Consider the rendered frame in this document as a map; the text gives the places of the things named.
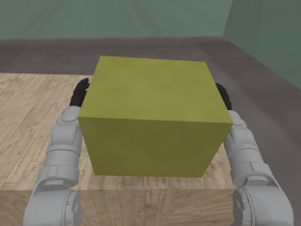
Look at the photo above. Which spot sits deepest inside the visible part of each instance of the robot right forearm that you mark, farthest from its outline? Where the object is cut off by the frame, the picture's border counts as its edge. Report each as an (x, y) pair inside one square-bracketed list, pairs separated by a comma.
[(247, 166)]

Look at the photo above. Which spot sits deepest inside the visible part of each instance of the right robot hand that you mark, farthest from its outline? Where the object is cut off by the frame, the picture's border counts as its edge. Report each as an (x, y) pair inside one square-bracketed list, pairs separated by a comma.
[(224, 96)]

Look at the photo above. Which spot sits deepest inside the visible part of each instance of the left robot hand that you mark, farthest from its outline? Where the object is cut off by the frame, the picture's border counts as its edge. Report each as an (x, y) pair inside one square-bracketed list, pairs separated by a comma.
[(79, 93)]

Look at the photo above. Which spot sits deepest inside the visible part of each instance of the robot right upper arm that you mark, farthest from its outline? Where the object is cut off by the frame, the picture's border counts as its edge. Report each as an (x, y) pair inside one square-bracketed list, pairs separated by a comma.
[(261, 206)]

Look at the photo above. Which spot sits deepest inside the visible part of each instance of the carton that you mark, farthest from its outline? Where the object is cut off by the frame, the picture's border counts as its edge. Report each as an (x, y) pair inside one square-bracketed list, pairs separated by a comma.
[(149, 117)]

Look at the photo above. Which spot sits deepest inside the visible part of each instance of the pedestal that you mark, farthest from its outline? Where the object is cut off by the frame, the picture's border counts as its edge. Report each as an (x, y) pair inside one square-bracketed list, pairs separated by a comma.
[(30, 104)]

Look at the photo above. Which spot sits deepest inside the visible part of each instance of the robot left forearm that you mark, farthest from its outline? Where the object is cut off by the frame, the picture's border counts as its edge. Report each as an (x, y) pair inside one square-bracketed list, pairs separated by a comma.
[(60, 169)]

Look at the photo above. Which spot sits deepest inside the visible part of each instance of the robot left upper arm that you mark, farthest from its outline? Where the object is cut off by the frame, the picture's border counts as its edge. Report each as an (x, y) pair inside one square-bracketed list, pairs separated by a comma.
[(54, 208)]

